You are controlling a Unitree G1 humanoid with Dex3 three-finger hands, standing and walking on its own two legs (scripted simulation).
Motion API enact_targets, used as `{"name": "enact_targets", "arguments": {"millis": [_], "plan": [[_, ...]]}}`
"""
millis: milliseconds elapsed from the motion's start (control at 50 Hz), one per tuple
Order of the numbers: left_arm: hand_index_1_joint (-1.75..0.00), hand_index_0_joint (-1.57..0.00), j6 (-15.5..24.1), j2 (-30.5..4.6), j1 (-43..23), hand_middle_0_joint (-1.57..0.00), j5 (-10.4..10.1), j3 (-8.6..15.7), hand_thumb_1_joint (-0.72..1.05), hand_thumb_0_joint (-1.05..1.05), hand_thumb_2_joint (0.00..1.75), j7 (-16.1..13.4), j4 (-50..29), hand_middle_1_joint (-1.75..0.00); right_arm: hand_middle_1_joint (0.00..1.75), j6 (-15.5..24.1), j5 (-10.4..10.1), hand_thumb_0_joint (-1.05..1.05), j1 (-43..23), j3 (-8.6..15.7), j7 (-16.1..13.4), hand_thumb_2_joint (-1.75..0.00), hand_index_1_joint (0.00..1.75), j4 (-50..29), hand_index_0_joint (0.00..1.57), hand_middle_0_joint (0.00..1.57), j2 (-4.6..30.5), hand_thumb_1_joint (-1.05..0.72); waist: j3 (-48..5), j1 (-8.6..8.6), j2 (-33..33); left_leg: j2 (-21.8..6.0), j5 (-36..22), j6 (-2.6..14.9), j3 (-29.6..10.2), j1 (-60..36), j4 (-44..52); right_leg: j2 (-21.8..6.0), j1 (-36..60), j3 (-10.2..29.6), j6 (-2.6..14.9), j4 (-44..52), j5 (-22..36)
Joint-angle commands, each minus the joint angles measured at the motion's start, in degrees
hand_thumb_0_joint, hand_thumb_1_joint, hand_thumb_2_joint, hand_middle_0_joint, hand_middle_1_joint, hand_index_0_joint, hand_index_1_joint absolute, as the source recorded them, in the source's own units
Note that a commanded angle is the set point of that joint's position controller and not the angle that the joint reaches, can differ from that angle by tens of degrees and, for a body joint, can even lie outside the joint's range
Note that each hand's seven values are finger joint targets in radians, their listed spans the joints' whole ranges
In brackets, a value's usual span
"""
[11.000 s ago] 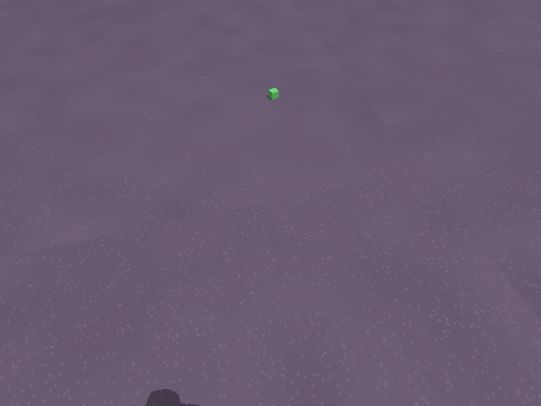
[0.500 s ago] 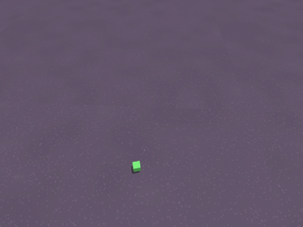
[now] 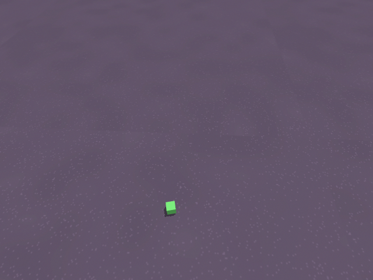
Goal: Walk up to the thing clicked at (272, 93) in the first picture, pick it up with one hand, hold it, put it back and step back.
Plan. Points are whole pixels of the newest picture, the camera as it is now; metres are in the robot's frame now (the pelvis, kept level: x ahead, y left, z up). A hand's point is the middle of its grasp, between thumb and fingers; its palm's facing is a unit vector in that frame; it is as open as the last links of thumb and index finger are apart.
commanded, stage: walk up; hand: left
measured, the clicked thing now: (171, 207) +0.60 +0.16 -0.75
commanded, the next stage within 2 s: none
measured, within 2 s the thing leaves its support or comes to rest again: neither
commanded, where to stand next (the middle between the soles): +0.20 -0.02 m, yaw -4 degrees
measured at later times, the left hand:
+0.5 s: hand out of the picture +0.10 +0.31 -0.20, palm faces -0.07 -0.94 -0.34, open 7.4 cm
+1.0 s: hand out of the picture +0.02 +0.33 -0.15, palm faces -0.01 -0.89 -0.46, open 7.4 cm
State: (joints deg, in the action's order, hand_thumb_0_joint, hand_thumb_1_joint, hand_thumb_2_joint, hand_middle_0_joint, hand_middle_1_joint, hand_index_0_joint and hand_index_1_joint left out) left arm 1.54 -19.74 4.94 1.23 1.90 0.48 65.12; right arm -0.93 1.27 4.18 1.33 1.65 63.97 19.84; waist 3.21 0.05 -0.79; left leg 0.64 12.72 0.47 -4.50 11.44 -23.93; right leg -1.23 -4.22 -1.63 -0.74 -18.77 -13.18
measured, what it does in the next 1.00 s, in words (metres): steps on the spot: left foot, then right foot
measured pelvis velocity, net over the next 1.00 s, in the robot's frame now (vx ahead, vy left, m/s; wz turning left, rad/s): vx -0.01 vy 0.03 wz -0.01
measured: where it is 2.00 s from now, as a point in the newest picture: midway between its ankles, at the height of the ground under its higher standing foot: outside the picture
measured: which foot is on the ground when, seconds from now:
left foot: down 0.00-0.00, up 0.02-0.18, down 0.20-0.64, up 0.66-0.98, down 1.00-1.00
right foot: down 0.00-0.22, up 0.24-0.58, down 0.60-1.00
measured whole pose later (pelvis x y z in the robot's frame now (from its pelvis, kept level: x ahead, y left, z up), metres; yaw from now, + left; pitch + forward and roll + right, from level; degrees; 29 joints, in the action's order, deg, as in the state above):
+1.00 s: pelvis -0.01 +0.03 -0.03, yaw -1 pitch -2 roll +0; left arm 2.3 -25.2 21.7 2.1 5.3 1.6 47.6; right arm 0.0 1.9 17.6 4.8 4.2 50.2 24.9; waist 3.9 -2.0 -1.0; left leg 0.0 22.8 0.8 -0.1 19.2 -39.9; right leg -6.6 -13.4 0.9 -0.2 -39.3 -24.6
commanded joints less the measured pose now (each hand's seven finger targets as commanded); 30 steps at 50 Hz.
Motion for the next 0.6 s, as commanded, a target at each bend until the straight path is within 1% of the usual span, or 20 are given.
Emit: {"name": "enact_targets", "arguments": {"millis": [0,20,40,80,100,120,140,160,180,200,220,260,280,320,400,440,480,540,560,580], "plan": [[-0.30,-0.20,2.4,-21.7,8.6,-0.20,1.9,6.3,0.90,0.00,0.90,-1.8,-4.6,-0.30,0.30,0.4,2.0,0.00,-6.7,4.2,1.6,-0.90,0.30,-9.7,0.20,0.20,14.1,-0.90,2.9,-5.39,7.4,-3.6,12.5,0.69,0.4,26.9,-20.5,-21.9,9.8,24.7,13.56,12.2,-29.2],[-0.30,-0.20,2.8,-20.4,7.4,-0.20,1.7,6.2,0.90,0.00,0.90,-1.9,-5.9,-0.30,0.30,0.5,2.0,0.00,-5.8,4.6,2.0,-0.90,0.30,-9.8,0.20,0.20,14.3,-0.90,5.7,-4.69,5.5,-5.5,10.3,0.24,-0.8,28.1,-22.8,-23.1,7.5,24.8,14.98,12.8,-25.8],[-0.30,-0.20,3.1,-19.0,6.1,-0.20,1.5,5.8,0.90,0.00,0.90,-1.8,-7.0,-0.30,0.30,0.8,1.8,0.00,-4.5,4.8,2.3,-0.90,0.30,-9.8,0.20,0.20,14.2,-0.90,6.3,-3.44,5.5,-6.7,9.7,-0.14,-0.8,28.1,-21.6,-21.1,7.5,21.1,14.66,12.3,-20.9],[-0.30,-0.20,3.1,-17.5,2.2,-0.20,1.5,5.2,0.90,0.00,0.90,-1.0,-9.5,-0.30,0.30,1.8,1.0,0.00,-1.3,4.5,2.5,-0.90,0.30,-9.4,0.20,0.20,12.4,-0.90,5.0,-1.51,9.3,-6.6,10.0,-0.97,2.0,18.6,-15.6,-16.0,2.4,11.7,12.22,10.0,-10.7],[-0.30,-0.20,2.4,-16.0,0.0,-0.20,1.3,4.4,0.90,0.00,0.90,-0.6,-10.4,-0.30,0.30,2.5,0.6,0.00,0.0,4.0,2.1,-0.90,0.30,-8.5,0.20,0.20,10.9,-0.90,4.1,-0.26,11.6,-4.9,9.2,-0.96,4.1,9.9,-9.9,-12.8,-2.8,6.6,10.52,6.0,1.6],[-0.30,-0.20,1.1,-14.2,-1.5,-0.20,0.6,3.6,0.90,0.00,0.90,-0.3,-10.9,-0.30,0.30,3.1,0.1,0.00,2.2,3.8,1.2,-0.90,0.30,-7.3,0.20,0.20,10.0,-0.90,2.4,1.20,10.5,-3.2,-0.1,-1.76,5.5,0.0,-4.4,-9.3,-8.6,1.3,7.97,-1.8,14.3],[-0.30,-0.20,-0.7,-14.1,-1.2,-0.20,-0.3,3.9,0.90,0.00,0.90,-0.3,-11.1,-0.30,0.30,3.3,-0.1,0.00,6.9,4.4,-0.2,-0.90,0.30,-5.3,0.20,0.20,10.9,-0.90,1.5,2.94,9.7,-0.4,-11.9,-1.98,8.9,-5.8,-2.4,-5.4,-12.0,-2.8,5.99,-11.3,20.1],[-0.30,-0.20,-2.2,-13.2,-0.8,-0.20,-0.4,3.9,0.90,0.00,0.90,0.0,-13.8,-0.30,0.30,3.1,0.0,0.00,12.2,5.5,-2.2,-0.90,0.30,-4.8,0.20,0.20,14.4,-0.90,1.7,4.64,6.5,-0.9,-22.9,-1.54,9.6,-6.8,-0.8,-2.4,-14.1,-3.8,3.58,-20.3,15.4],[-0.30,-0.20,-3.5,-10.4,1.6,-0.20,-0.8,3.6,0.90,0.00,0.90,-0.1,-15.9,-0.30,0.30,3.2,0.4,0.00,16.0,6.8,-3.7,-0.90,0.30,-5.0,0.20,0.20,20.5,-0.90,-0.6,5.31,-7.7,-10.7,-42.0,1.06,-1.7,-9.7,1.0,3.2,-20.2,-0.8,1.13,-32.6,-4.4],[-0.30,-0.20,-5.1,-11.3,6.3,-0.20,-1.0,4.3,0.90,0.00,0.90,-0.8,-16.2,-0.30,0.30,3.1,-0.3,0.00,14.2,7.2,-4.5,-0.90,0.30,-7.7,0.20,0.20,24.1,-0.90,-7.3,4.06,-11.3,-24.2,-46.3,9.66,-19.1,-5.4,4.0,5.5,-18.3,8.3,0.30,-44.4,-26.1],[-0.30,-0.20,-6.9,-14.1,9.3,-0.20,-0.9,4.7,0.90,0.00,0.90,-1.3,-15.1,-0.30,0.30,3.0,-1.0,0.00,10.3,8.0,-5.1,-0.90,0.30,-9.8,0.20,0.20,25.0,-0.90,-9.4,2.24,-7.5,-27.4,-37.1,14.15,-22.6,-2.1,3.3,3.8,-16.6,12.3,1.37,-52.9,-23.8],[-0.30,-0.20,-7.6,-14.8,10.8,-0.20,-0.7,5.1,0.90,0.00,0.90,-0.8,-15.5,-0.30,0.30,2.7,-1.1,0.00,5.3,7.0,-6.0,-0.90,0.30,-12.4,0.20,0.20,20.4,-0.90,-10.5,-0.70,-2.1,-20.6,-32.5,10.08,-11.4,-3.7,-0.7,1.7,-20.2,14.6,1.98,-59.2,-17.8],[-0.30,-0.20,-7.7,-14.8,11.9,-0.20,-0.7,5.4,0.90,0.00,0.90,-0.4,-15.7,-0.30,0.30,2.7,-0.8,0.00,4.7,6.9,-6.6,-0.90,0.30,-13.5,0.20,0.20,19.4,-0.90,-9.4,-1.30,-3.6,-18.5,-31.2,8.44,-7.6,-3.2,-1.7,1.0,-22.2,14.9,1.65,-59.7,-15.5],[-0.30,-0.20,-8.0,-15.2,13.3,-0.20,-0.1,5.8,0.90,0.00,0.90,0.5,-16.5,-0.30,0.30,2.7,-0.4,0.00,5.6,7.4,-6.7,-0.90,0.30,-14.6,0.20,0.20,19.6,-0.90,-7.5,-1.22,-6.2,-18.5,-24.6,10.37,-6.0,2.2,-1.5,1.9,-21.7,14.5,0.63,-61.9,-13.1],[-0.30,-0.20,-7.8,-14.9,11.9,-0.20,0.2,5.9,0.90,0.00,0.90,0.9,-19.6,-0.30,0.30,3.1,-0.2,0.00,7.9,7.6,-6.7,-0.90,0.30,-16.8,0.20,0.20,19.5,-0.90,-6.9,-0.15,-6.7,-18.9,-22.8,12.71,-5.2,-1.5,-3.8,2.0,-26.0,13.3,-0.83,-54.2,-14.6],[-0.30,-0.20,-7.7,-14.7,10.4,-0.20,-0.1,6.0,0.90,0.00,0.90,1.1,-20.7,-0.30,0.30,2.9,0.1,0.00,6.4,7.7,-6.6,-0.90,0.30,-18.3,0.20,0.20,20.4,-0.90,-5.7,0.06,-9.6,-20.5,-21.3,13.67,-5.1,2.6,-3.9,0.1,-22.9,11.6,-0.75,-47.9,-16.5],[-0.30,-0.20,-7.3,-14.2,11.0,-0.20,-0.4,6.0,0.90,0.00,0.90,1.1,-20.5,-0.30,0.30,2.4,0.8,0.00,4.9,7.5,-5.8,-0.90,0.30,-19.8,0.20,0.20,20.4,-0.90,-6.3,-0.09,-11.2,-19.0,-18.3,13.38,-3.2,6.7,-5.1,0.1,-18.6,7.1,-0.35,-41.3,-16.6],[-0.30,-0.20,-6.7,-13.9,17.3,-0.20,-0.4,6.6,0.90,0.00,0.90,1.4,-18.3,-0.30,0.30,1.1,0.7,0.00,0.7,7.5,-4.6,-0.90,0.30,-22.1,0.20,0.20,21.1,-0.90,-10.0,-2.57,-14.9,-18.1,-7.7,10.63,-2.8,10.3,-7.7,0.1,-10.1,1.8,0.88,-27.2,-11.4],[-0.30,-0.20,-6.4,-14.0,19.4,-0.20,0.0,7.3,0.90,0.00,0.90,1.5,-17.2,-0.30,0.30,0.5,0.6,0.00,0.5,7.1,-4.2,-0.90,0.30,-22.5,0.20,0.20,20.8,-0.90,-10.1,-3.54,-11.6,-16.4,-3.3,9.50,-1.5,13.7,-10.4,1.2,-6.4,-0.5,1.25,-21.5,-7.7],[-0.30,-0.20,-5.8,-15.1,19.7,-0.20,0.9,8.3,0.90,0.00,0.90,1.5,-17.4,-0.30,0.30,0.0,0.5,0.00,2.2,6.2,-4.3,-0.90,0.30,-22.2,0.20,0.20,18.2,-0.90,-8.3,-4.52,-5.7,-13.9,2.8,7.19,-0.3,18.8,-17.0,0.0,-4.5,3.1,2.14,-16.1,-9.4]]}}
